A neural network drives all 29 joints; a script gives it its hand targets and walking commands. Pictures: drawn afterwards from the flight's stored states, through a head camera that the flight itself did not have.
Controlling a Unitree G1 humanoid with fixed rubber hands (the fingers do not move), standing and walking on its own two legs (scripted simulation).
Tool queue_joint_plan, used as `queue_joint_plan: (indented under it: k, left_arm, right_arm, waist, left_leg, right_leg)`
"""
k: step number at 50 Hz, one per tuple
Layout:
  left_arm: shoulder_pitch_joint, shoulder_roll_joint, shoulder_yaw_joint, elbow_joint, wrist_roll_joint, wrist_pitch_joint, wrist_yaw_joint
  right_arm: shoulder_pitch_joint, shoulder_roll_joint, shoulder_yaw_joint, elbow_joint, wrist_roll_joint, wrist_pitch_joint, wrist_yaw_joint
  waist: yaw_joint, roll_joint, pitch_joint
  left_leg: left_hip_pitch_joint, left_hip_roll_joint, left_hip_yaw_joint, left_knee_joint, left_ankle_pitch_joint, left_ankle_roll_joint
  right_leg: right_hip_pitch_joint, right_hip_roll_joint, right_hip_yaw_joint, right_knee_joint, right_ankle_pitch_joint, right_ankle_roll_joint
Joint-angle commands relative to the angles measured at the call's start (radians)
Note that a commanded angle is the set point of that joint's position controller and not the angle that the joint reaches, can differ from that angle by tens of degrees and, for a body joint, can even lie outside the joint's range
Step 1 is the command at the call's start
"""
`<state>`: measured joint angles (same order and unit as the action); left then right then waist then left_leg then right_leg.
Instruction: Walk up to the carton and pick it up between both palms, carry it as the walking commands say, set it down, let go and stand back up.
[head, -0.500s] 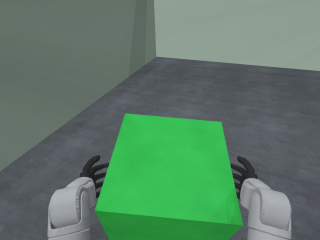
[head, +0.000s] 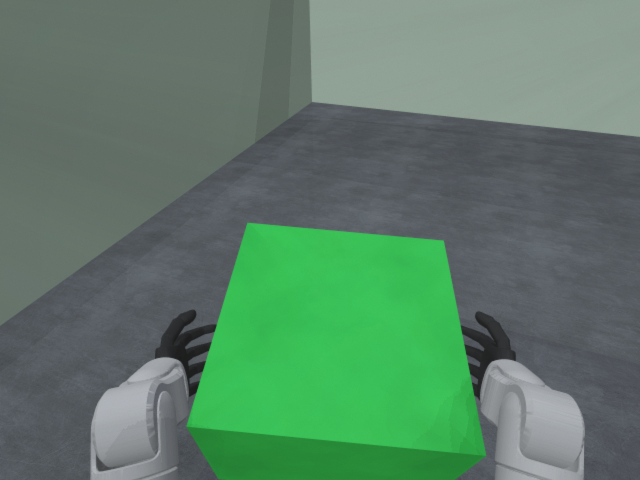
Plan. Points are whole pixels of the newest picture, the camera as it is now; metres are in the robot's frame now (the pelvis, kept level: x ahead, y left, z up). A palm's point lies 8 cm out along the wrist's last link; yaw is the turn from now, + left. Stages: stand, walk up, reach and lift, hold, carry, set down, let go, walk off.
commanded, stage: carry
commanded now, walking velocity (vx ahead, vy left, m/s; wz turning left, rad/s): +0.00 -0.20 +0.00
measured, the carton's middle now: (334, 356) +0.31 -0.01 +0.04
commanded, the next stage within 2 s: none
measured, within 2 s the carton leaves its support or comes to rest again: neither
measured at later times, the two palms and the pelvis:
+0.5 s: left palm (195, 387) +0.23 +0.14 +0.10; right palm (519, 387) +0.23 -0.22 +0.09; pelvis -0.01 -0.03 +0.00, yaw +0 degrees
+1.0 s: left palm (223, 403) +0.21 +0.11 +0.10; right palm (557, 405) +0.21 -0.25 +0.08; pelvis -0.03 -0.06 +0.00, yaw -1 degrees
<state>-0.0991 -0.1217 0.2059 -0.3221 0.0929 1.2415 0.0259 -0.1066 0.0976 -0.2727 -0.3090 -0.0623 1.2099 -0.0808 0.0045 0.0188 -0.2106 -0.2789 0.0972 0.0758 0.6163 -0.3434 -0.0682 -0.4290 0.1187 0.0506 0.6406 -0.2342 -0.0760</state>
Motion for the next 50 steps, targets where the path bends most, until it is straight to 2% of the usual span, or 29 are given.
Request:
queue_joint_plan:
  k: [1, 4, 5, 6, 8, 11, 15, 17, 18, 19, 20, 21, 24, 26, 27, 29, 31, 35, 37, 38, 39, 40, 41, 42, 45, 46, 47, 48, 50]
  left_arm:
    - [-0.492, -0.793, -0.743, -0.206, -0.335, -0.036, -0.096]
    - [-0.477, -0.798, -0.744, -0.191, -0.341, -0.036, -0.097]
    - [-0.480, -0.791, -0.739, -0.195, -0.343, -0.038, -0.098]
    - [-0.476, -0.777, -0.731, -0.196, -0.341, -0.039, -0.098]
    - [-0.456, -0.775, -0.725, -0.196, -0.339, -0.041, -0.098]
    - [-0.422, -0.782, -0.723, -0.205, -0.339, -0.044, -0.102]
    - [-0.412, -0.793, -0.731, -0.212, -0.334, -0.047, -0.098]
    - [-0.410, -0.793, -0.735, -0.215, -0.331, -0.045, -0.095]
    - [-0.422, -0.794, -0.744, -0.227, -0.336, -0.043, -0.095]
    - [-0.452, -0.794, -0.755, -0.240, -0.342, -0.041, -0.096]
    - [-0.477, -0.794, -0.760, -0.235, -0.341, -0.040, -0.097]
    - [-0.463, -0.793, -0.757, -0.215, -0.334, -0.039, -0.097]
    - [-0.454, -0.793, -0.753, -0.219, -0.346, -0.039, -0.095]
    - [-0.448, -0.775, -0.742, -0.223, -0.345, -0.043, -0.096]
    - [-0.436, -0.778, -0.741, -0.222, -0.344, -0.044, -0.097]
    - [-0.432, -0.787, -0.742, -0.239, -0.351, -0.048, -0.099]
    - [-0.408, -0.789, -0.739, -0.242, -0.346, -0.051, -0.102]
    - [-0.403, -0.792, -0.744, -0.251, -0.343, -0.053, -0.098]
    - [-0.390, -0.789, -0.744, -0.244, -0.337, -0.050, -0.093]
    - [-0.397, -0.788, -0.749, -0.250, -0.338, -0.049, -0.092]
    - [-0.409, -0.788, -0.757, -0.258, -0.342, -0.047, -0.092]
    - [-0.436, -0.785, -0.767, -0.270, -0.346, -0.044, -0.093]
    - [-0.458, -0.787, -0.771, -0.263, -0.342, -0.042, -0.093]
    - [-0.443, -0.786, -0.766, -0.243, -0.335, -0.040, -0.093]
    - [-0.433, -0.795, -0.764, -0.248, -0.348, -0.042, -0.092]
    - [-0.432, -0.789, -0.761, -0.255, -0.351, -0.044, -0.092]
    - [-0.433, -0.781, -0.757, -0.259, -0.351, -0.047, -0.093]
    - [-0.428, -0.781, -0.757, -0.261, -0.351, -0.049, -0.095]
    - [-0.422, -0.793, -0.756, -0.273, -0.356, -0.054, -0.098]
  right_arm:
    - [-0.563, 0.877, 0.861, -0.201, 0.398, -0.002, 0.164]
    - [-0.556, 0.884, 0.864, -0.198, 0.384, -0.001, 0.160]
    - [-0.560, 0.879, 0.869, -0.209, 0.383, -0.003, 0.158]
    - [-0.557, 0.876, 0.878, -0.218, 0.384, -0.003, 0.156]
    - [-0.566, 0.868, 0.890, -0.232, 0.389, -0.001, 0.157]
    - [-0.555, 0.868, 0.900, -0.225, 0.388, 0.004, 0.160]
    - [-0.566, 0.882, 0.905, -0.238, 0.399, -0.002, 0.162]
    - [-0.548, 0.875, 0.894, -0.234, 0.400, -0.004, 0.166]
    - [-0.529, 0.870, 0.882, -0.225, 0.397, -0.007, 0.165]
    - [-0.520, 0.874, 0.869, -0.217, 0.397, -0.008, 0.166]
    - [-0.533, 0.874, 0.866, -0.214, 0.393, -0.007, 0.167]
    - [-0.524, 0.874, 0.864, -0.204, 0.382, -0.004, 0.168]
    - [-0.533, 0.880, 0.871, -0.221, 0.383, -0.007, 0.161]
    - [-0.528, 0.876, 0.889, -0.245, 0.384, -0.007, 0.158]
    - [-0.535, 0.873, 0.896, -0.254, 0.386, -0.006, 0.160]
    - [-0.547, 0.870, 0.908, -0.260, 0.390, -0.004, 0.161]
    - [-0.544, 0.875, 0.918, -0.261, 0.392, -0.005, 0.162]
    - [-0.551, 0.880, 0.919, -0.269, 0.401, -0.009, 0.161]
    - [-0.539, 0.873, 0.910, -0.265, 0.403, -0.007, 0.164]
    - [-0.524, 0.868, 0.902, -0.258, 0.401, -0.009, 0.165]
    - [-0.508, 0.862, 0.890, -0.250, 0.398, -0.010, 0.165]
    - [-0.497, 0.866, 0.876, -0.238, 0.397, -0.011, 0.166]
    - [-0.508, 0.867, 0.871, -0.233, 0.393, -0.009, 0.168]
    - [-0.497, 0.868, 0.870, -0.222, 0.382, -0.005, 0.169]
    - [-0.514, 0.883, 0.881, -0.246, 0.387, -0.009, 0.164]
    - [-0.506, 0.878, 0.885, -0.255, 0.387, -0.011, 0.162]
    - [-0.503, 0.880, 0.896, -0.269, 0.389, -0.012, 0.161]
    - [-0.511, 0.882, 0.906, -0.282, 0.393, -0.013, 0.162]
    - [-0.531, 0.876, 0.920, -0.293, 0.398, -0.012, 0.165]
  waist:
    - [-0.012, 0.176, -0.099]
    - [0.001, 0.103, -0.091]
    - [-0.004, 0.027, -0.102]
    - [-0.010, -0.104, -0.130]
    - [-0.006, -0.240, -0.140]
    - [-0.001, -0.231, -0.121]
    - [-0.016, -0.192, -0.162]
    - [-0.020, -0.070, -0.168]
    - [-0.019, 0.090, -0.146]
    - [-0.017, 0.178, -0.093]
    - [-0.014, 0.176, -0.064]
    - [-0.009, 0.146, -0.050]
    - [0.002, 0.092, -0.089]
    - [-0.012, -0.154, -0.127]
    - [-0.009, -0.232, -0.132]
    - [0.001, -0.233, -0.110]
    - [0.001, -0.233, -0.106]
    - [-0.010, -0.203, -0.143]
    - [-0.016, -0.160, -0.166]
    - [-0.020, -0.077, -0.160]
    - [-0.020, 0.085, -0.131]
    - [-0.018, 0.178, -0.079]
    - [-0.015, 0.177, -0.046]
    - [-0.011, 0.140, -0.033]
    - [0.005, 0.108, -0.080]
    - [-0.006, 0.033, -0.109]
    - [-0.012, -0.105, -0.133]
    - [-0.011, -0.207, -0.142]
    - [0.002, -0.232, -0.117]
  left_leg:
    - [0.091, 0.357, -0.313, -0.190, 0.266, 0.161]
    - [-0.020, 0.233, -0.126, -0.091, 0.275, 0.087]
    - [-0.049, 0.164, -0.065, -0.023, 0.229, 0.051]
    - [-0.099, 0.089, -0.010, 0.069, 0.089, 0.017]
    - [-0.210, -0.005, 0.048, 0.202, -0.200, -0.003]
    - [-0.249, -0.026, 0.014, 0.220, -0.245, 0.019]
    - [-0.025, -0.012, 0.044, -0.067, -0.014, 0.034]
    - [0.135, 0.096, -0.094, -0.169, 0.031, 0.055]
    - [0.154, 0.230, -0.269, -0.233, 0.081, 0.092]
    - [0.109, 0.336, -0.337, -0.225, 0.204, 0.146]
    - [0.062, 0.374, -0.334, -0.205, 0.274, 0.171]
    - [0.019, 0.363, -0.293, -0.188, 0.308, 0.164]
    - [-0.032, 0.207, -0.109, -0.057, 0.326, 0.065]
    - [-0.136, 0.063, 0.003, 0.103, 0.020, 0.005]
    - [-0.187, 0.011, 0.050, 0.178, -0.149, -0.006]
    - [-0.251, -0.028, 0.020, 0.283, -0.279, 0.008]
    - [-0.258, -0.029, 0.012, 0.257, -0.247, 0.020]
    - [-0.088, -0.033, 0.044, 0.005, -0.070, 0.034]
    - [0.068, 0.016, 0.015, -0.134, 0.042, 0.045]
    - [0.141, 0.093, -0.098, -0.174, 0.051, 0.062]
    - [0.151, 0.232, -0.278, -0.240, 0.110, 0.100]
    - [0.102, 0.337, -0.346, -0.232, 0.223, 0.160]
    - [0.053, 0.381, -0.347, -0.215, 0.297, 0.186]
    - [0.014, 0.372, -0.308, -0.196, 0.341, 0.179]
    - [-0.017, 0.222, -0.130, -0.068, 0.398, 0.077]
    - [-0.033, 0.164, -0.084, -0.004, 0.355, 0.047]
    - [-0.101, 0.088, -0.033, 0.078, 0.153, 0.018]
    - [-0.166, 0.028, 0.022, 0.147, -0.086, 0.003]
    - [-0.241, -0.030, 0.028, 0.281, -0.279, 0.009]
  right_leg:
    - [-0.128, -0.116, -0.009, 0.103, -0.164, 0.074]
    - [0.033, -0.117, 0.001, -0.065, -0.077, 0.045]
    - [0.083, -0.134, 0.035, -0.131, 0.070, 0.037]
    - [0.149, -0.201, 0.140, -0.184, 0.256, 0.031]
    - [0.228, -0.298, 0.308, -0.270, 0.250, -0.012]
    - [0.229, -0.307, 0.329, -0.287, 0.185, -0.080]
    - [0.152, -0.238, 0.184, -0.263, 0.175, -0.013]
    - [0.015, -0.176, 0.107, -0.164, 0.112, 0.055]
    - [-0.074, -0.115, 0.027, -0.058, 0.027, 0.090]
    - [-0.128, -0.103, -0.018, 0.059, -0.112, 0.084]
    - [-0.130, -0.122, -0.012, 0.136, -0.171, 0.083]
    - [-0.093, -0.144, 0.000, 0.128, -0.165, 0.079]
    - [0.077, -0.120, 0.003, -0.108, -0.042, 0.048]
    - [0.190, -0.235, 0.177, -0.200, 0.314, 0.036]
    - [0.221, -0.285, 0.260, -0.251, 0.301, 0.017]
    - [0.237, -0.321, 0.325, -0.287, 0.194, -0.047]
    - [0.235, -0.313, 0.304, -0.290, 0.191, -0.078]
    - [0.195, -0.260, 0.189, -0.272, 0.199, -0.037]
    - [0.118, -0.217, 0.128, -0.234, 0.166, 0.015]
    - [0.032, -0.182, 0.093, -0.168, 0.117, 0.054]
    - [-0.059, -0.124, 0.020, -0.055, 0.015, 0.086]
    - [-0.115, -0.109, -0.026, 0.073, -0.127, 0.085]
    - [-0.121, -0.133, -0.014, 0.157, -0.177, 0.086]
    - [-0.091, -0.156, -0.002, 0.152, -0.170, 0.084]
    - [0.079, -0.127, -0.005, -0.100, -0.070, 0.054]
    - [0.131, -0.156, 0.034, -0.144, 0.142, 0.044]
    - [0.195, -0.231, 0.140, -0.173, 0.350, 0.038]
    - [0.245, -0.285, 0.223, -0.227, 0.382, 0.024]
    - [0.264, -0.332, 0.297, -0.277, 0.271, -0.040]
